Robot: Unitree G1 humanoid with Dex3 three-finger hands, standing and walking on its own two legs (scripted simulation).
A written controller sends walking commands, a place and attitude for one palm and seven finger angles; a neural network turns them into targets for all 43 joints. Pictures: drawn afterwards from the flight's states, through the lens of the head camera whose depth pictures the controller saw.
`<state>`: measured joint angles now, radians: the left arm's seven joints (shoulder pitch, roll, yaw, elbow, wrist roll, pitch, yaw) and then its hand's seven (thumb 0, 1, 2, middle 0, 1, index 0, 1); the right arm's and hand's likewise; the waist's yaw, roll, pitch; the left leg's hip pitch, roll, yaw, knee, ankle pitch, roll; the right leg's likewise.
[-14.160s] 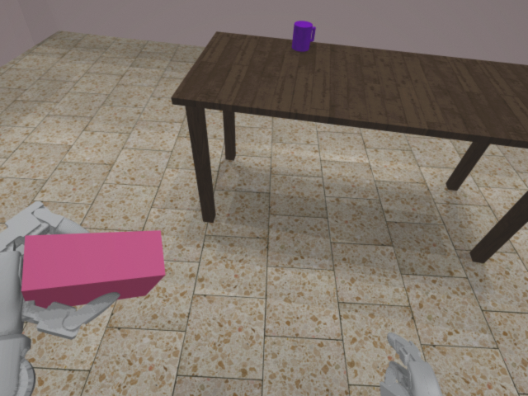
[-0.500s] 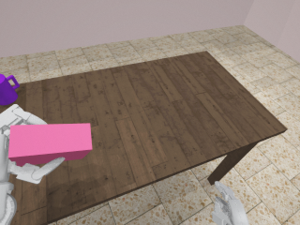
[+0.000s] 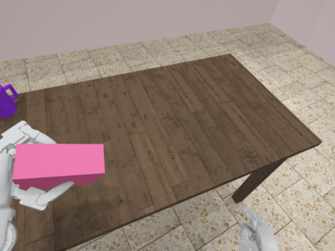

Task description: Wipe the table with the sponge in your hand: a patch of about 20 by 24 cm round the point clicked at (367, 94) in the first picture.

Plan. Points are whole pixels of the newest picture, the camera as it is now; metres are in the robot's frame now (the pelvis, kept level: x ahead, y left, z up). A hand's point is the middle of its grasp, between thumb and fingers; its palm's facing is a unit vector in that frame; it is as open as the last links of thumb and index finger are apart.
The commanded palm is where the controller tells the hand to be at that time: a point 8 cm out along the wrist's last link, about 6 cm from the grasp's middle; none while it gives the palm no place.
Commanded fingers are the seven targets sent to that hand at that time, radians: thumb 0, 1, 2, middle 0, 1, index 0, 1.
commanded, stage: look again from close up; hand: left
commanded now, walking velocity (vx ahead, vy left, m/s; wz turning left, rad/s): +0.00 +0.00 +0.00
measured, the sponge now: (73, 166) +0.24 +0.20 +0.12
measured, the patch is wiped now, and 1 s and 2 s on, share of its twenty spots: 0.00 0.00 0.00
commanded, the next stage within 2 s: shuffle to correct the standing spot in 0.14 s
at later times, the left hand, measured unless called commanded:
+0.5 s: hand (58, 162) +0.23 +0.22 +0.15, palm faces +0.34 -0.87 -0.37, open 9.8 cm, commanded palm +0.16 +0.26 +0.17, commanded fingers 0.00 0.10 1.30 -1.20 -1.60 -1.20 -1.60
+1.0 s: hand (98, 163) +0.23 +0.15 +0.15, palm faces +0.28 -0.87 -0.41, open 9.8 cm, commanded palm +0.17 +0.20 +0.17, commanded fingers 0.00 0.10 1.30 -1.20 -1.60 -1.20 -1.60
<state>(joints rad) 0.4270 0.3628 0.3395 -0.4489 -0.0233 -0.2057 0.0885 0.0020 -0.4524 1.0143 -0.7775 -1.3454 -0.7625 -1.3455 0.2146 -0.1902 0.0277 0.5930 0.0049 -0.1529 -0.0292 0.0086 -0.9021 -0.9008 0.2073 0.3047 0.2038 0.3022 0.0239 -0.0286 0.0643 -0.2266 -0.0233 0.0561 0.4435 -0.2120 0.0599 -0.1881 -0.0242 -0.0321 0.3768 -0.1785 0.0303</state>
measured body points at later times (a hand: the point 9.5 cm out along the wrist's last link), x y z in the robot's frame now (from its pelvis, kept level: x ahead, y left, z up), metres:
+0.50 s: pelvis +0.00 -0.02 +0.00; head +0.03 +0.00 +0.45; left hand +0.20 +0.26 +0.17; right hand +0.18 -0.24 -0.07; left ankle +0.02 +0.07 -0.74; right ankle +0.01 -0.14 -0.74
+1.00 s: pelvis +0.00 -0.08 -0.01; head +0.04 -0.07 +0.44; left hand +0.21 +0.20 +0.18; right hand +0.17 -0.33 -0.08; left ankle +0.02 +0.07 -0.74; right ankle +0.01 -0.14 -0.74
